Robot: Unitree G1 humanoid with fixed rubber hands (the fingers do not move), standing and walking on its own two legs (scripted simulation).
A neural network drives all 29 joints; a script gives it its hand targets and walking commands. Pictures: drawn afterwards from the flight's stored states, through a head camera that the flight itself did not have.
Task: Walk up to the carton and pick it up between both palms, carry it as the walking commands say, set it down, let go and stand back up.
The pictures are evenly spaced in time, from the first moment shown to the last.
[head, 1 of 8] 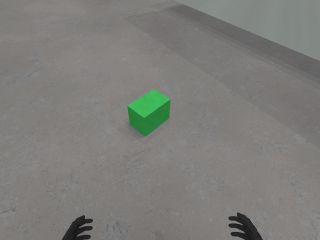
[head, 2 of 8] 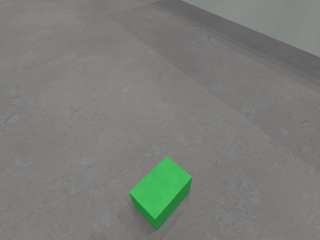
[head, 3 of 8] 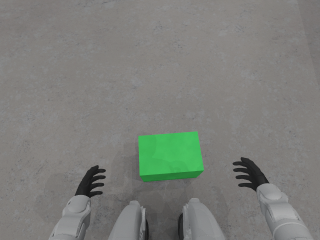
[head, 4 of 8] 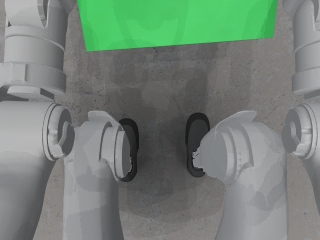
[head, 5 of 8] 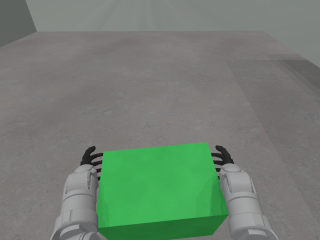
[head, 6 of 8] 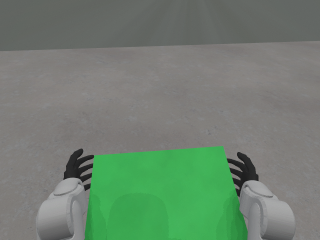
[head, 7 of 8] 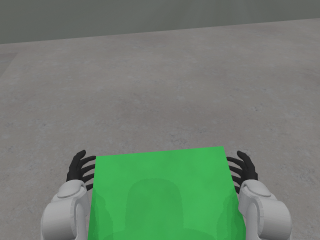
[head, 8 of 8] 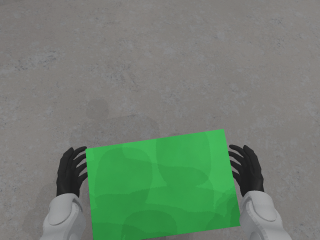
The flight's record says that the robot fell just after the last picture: yes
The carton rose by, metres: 0.68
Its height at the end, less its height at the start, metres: +0.40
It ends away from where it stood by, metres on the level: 2.81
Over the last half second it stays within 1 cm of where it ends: no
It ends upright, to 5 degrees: no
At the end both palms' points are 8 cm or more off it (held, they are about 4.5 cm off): no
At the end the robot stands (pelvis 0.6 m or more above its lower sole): no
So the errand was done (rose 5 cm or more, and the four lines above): no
